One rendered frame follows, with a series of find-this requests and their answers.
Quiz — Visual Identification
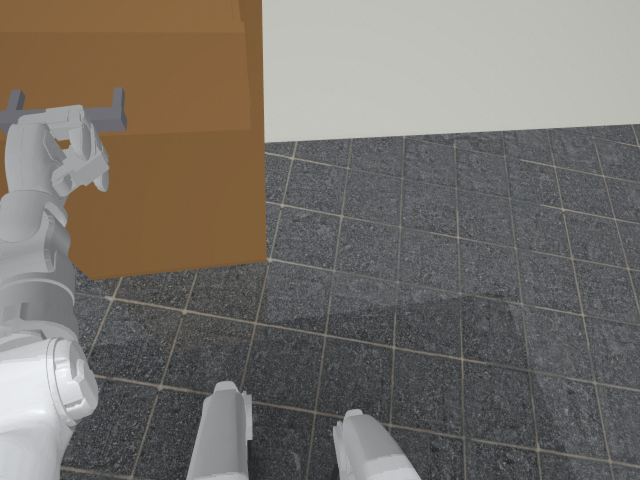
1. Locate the cabinet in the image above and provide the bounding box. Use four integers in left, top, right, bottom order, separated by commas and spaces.
0, 0, 267, 280

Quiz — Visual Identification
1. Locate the robot right shin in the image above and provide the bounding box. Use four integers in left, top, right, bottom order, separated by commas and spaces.
339, 409, 363, 480

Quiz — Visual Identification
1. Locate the right robot thigh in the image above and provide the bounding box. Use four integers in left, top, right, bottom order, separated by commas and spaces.
333, 414, 421, 480

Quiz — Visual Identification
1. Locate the left robot hand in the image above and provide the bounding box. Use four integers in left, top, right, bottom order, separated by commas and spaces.
5, 105, 110, 207

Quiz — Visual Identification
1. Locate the left robot upper arm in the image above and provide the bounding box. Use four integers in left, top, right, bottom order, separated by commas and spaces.
0, 337, 98, 480

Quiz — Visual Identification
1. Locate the left robot forearm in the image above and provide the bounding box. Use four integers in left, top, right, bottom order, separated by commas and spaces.
0, 190, 79, 352

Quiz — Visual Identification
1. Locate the handle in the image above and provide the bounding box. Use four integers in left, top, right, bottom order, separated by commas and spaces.
0, 87, 127, 135

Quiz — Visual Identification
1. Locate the drawer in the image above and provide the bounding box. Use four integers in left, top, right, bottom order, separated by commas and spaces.
0, 0, 251, 140

